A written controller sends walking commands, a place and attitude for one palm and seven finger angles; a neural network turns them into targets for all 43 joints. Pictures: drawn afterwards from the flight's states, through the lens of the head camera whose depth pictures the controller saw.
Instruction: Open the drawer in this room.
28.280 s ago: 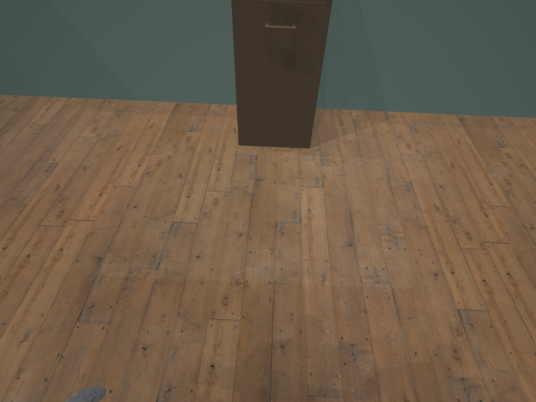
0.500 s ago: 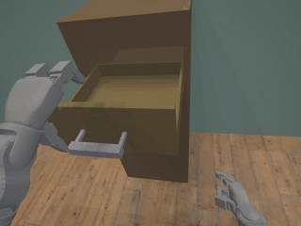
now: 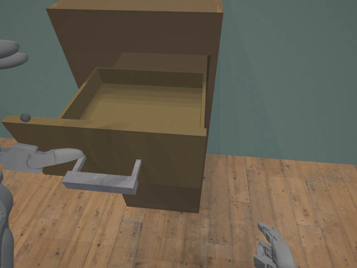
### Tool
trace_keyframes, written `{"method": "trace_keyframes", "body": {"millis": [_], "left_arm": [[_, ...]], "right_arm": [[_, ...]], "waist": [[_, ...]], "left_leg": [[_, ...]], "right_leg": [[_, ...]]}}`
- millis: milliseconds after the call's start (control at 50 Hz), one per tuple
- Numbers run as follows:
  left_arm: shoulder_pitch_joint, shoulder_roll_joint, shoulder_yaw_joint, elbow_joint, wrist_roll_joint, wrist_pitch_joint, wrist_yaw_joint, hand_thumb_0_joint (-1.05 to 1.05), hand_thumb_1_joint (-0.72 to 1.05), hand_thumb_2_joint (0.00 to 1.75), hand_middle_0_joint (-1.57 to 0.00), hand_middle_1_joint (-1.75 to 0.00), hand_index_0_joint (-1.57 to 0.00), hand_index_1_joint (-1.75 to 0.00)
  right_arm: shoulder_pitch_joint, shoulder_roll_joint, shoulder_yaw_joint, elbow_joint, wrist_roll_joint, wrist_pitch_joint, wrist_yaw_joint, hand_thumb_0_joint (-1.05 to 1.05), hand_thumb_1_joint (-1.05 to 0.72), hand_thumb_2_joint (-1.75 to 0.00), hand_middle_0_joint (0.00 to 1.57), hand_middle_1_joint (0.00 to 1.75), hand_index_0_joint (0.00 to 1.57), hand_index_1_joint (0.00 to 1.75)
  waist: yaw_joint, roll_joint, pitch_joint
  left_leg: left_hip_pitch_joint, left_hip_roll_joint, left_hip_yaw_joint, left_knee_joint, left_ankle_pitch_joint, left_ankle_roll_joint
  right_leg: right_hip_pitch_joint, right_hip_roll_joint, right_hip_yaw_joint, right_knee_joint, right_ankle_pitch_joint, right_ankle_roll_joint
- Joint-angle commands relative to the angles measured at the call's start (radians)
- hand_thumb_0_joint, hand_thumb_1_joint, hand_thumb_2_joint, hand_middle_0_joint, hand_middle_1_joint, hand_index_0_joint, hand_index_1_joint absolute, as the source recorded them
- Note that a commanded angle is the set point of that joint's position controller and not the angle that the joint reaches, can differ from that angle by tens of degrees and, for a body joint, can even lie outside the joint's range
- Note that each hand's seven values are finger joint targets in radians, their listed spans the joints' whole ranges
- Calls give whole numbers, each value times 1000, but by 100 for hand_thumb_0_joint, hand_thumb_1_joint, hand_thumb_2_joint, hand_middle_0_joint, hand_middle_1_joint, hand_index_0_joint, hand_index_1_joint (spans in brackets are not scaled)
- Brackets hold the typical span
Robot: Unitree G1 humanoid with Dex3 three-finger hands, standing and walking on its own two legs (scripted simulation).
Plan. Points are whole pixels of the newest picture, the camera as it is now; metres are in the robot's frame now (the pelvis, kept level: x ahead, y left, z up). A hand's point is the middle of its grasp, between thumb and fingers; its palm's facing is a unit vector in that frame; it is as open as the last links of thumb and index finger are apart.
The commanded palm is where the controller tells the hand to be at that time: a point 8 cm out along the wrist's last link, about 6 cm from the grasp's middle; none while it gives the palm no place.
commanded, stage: draw the hand back to the body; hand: left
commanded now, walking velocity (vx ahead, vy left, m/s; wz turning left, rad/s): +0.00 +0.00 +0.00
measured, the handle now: (105, 172) +0.26 +0.19 +0.11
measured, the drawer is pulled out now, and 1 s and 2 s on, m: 0.30 0.30 0.30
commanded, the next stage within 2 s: step back with the hand held close in 0.74 s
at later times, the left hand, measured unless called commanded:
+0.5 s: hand (1, 115) +0.21 +0.25 +0.30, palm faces +0.57 -0.76 -0.31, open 9.0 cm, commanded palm +0.16 +0.29 +0.30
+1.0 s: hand (3, 115) +0.20 +0.25 +0.31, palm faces +0.55 -0.75 -0.37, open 7.4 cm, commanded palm +0.14 +0.29 +0.30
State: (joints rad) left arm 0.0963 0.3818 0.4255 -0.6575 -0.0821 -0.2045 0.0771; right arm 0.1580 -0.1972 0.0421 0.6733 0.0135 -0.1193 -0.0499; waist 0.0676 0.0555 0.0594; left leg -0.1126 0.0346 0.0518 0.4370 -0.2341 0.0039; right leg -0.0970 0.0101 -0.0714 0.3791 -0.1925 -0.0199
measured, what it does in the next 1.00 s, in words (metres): stands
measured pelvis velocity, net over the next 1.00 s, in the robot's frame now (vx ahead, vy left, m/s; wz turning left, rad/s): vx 0.00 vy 0.02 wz -0.03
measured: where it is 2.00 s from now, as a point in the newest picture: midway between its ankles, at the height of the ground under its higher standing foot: outside the picture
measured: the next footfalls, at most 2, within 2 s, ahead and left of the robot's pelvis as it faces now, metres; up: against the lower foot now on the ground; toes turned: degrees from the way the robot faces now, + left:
right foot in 1.88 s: -0.21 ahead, -0.10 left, +0.00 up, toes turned -4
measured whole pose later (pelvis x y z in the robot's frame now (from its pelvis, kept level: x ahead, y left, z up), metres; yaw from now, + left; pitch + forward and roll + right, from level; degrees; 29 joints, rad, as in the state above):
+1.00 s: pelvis +0.00 +0.02 +0.00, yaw -2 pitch -1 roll -1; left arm 0.24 0.47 0.59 -0.67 -0.08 -0.22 0.11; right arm 0.16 -0.22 0.01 0.63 0.02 -0.08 -0.05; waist 0.03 0.05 0.01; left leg -0.21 0.03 0.08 0.48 -0.25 0.02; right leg -0.20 0.01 -0.04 0.40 -0.19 0.00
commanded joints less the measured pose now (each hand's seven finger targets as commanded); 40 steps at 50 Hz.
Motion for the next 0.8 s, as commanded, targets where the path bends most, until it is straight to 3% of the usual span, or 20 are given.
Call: {"method": "trace_keyframes", "body": {"millis": [0,40,80,100,120,180,220,280,380,420,480,520,600,780], "left_arm": [[-97,162,68,-138,-15,-51,24,0,-1,51,-26,-88,-26,-88],[-53,171,80,-196,-13,-60,25,0,6,54,-26,-84,-26,-84],[-24,200,114,-254,-11,-69,31,0,13,57,-25,-80,-25,-80],[-1,235,150,-260,-15,-69,38,0,17,58,-25,-77,-25,-77],[16,212,144,-254,-13,-69,37,0,20,60,-25,-75,-25,-75],[34,228,187,-228,-17,-66,40,0,31,64,-24,-68,-24,-68],[29,224,195,-187,-21,-60,42,0,37,68,-24,-64,-24,-64],[29,223,207,-152,-24,-51,40,0,48,72,-23,-57,-23,-57],[18,222,205,-139,-27,-33,38,0,65,80,-22,-46,-22,-46],[2,220,196,-164,-26,-29,38,0,73,82,-21,-41,-21,-41],[-8,220,189,-183,-21,-21,41,0,83,87,-21,-34,-21,-34],[-21,212,177,-175,-21,-14,43,0,90,90,-20,-30,-20,-30],[-46,220,180,-165,-20,-7,47,0,90,90,-20,-30,-20,-30],[-32,217,184,-172,-22,-7,45,0,90,90,-20,-30,-20,-30]], "right_arm": [[-173,-111,-47,-168,-9,-74,-5,0,-90,-90,20,30,20,30],[-167,-115,-53,-174,-11,-78,0,0,-90,-90,20,30,20,30],[-161,-116,-59,-178,-14,-81,0,0,-90,-90,20,30,20,30],[-158,-124,-63,-177,-13,-82,-2,0,-90,-90,20,30,20,30],[-157,-117,-64,-173,-13,-80,-1,0,-90,-90,20,30,20,30],[-140,-116,-70,-171,-5,-72,-1,0,-90,-90,20,30,20,30],[-132,-119,-73,-161,-2,-67,-4,0,-90,-90,20,30,20,30],[-125,-122,-76,-162,2,-56,-3,0,-90,-90,20,30,20,30],[-131,-124,-76,-164,2,-41,-3,0,-90,-90,20,30,20,30],[-137,-124,-75,-164,0,-41,-3,0,-90,-90,20,30,20,30],[-142,-119,-69,-169,-5,-41,-1,0,-90,-90,20,30,20,30],[-145,-118,-67,-165,-5,-41,-2,0,-90,-90,20,30,20,30],[-150,-116,-65,-163,-4,-40,-4,0,-90,-90,20,30,20,30],[-156,-113,-67,-169,-4,-40,0,0,-90,-90,20,30,20,30]], "waist": [[7,48,-122],[11,27,-161],[14,48,-201],[17,34,-203],[14,39,-186],[8,25,-168],[1,47,-137],[0,-3,-145],[2,-8,-155],[1,37,-156],[4,14,-172],[-2,25,-141],[1,54,-133],[8,29,-154]], "left_leg": [[45,3,-26,-80,99,17],[43,1,-27,-66,152,20],[53,1,-21,-46,207,17],[49,5,-24,-38,224,11],[40,6,-22,-41,230,9],[33,11,-21,-37,239,4],[28,16,-19,-43,233,-2],[36,22,-25,-43,253,-1],[43,21,-26,-44,255,2],[49,22,-24,-44,264,-1],[52,18,-28,-38,259,2],[41,19,-30,-45,229,0],[38,19,-34,-50,195,-4],[36,17,-35,-49,184,2]], "right_leg": [[2,-24,37,-78,56,-13],[27,-23,37,-58,115,-12],[42,-25,40,-37,180,-14],[53,-22,37,-31,201,-17],[39,-20,38,-32,203,-17],[20,-17,37,-26,210,-16],[2,-16,35,-30,200,-17],[-1,-13,27,-21,208,-13],[2,-14,28,-21,214,-10],[-1,-16,32,-21,220,-11],[4,-16,34,-20,220,-10],[-9,-16,36,-30,196,-12],[-10,-16,39,-35,164,-17],[2,-18,42,-31,158,-14]]}}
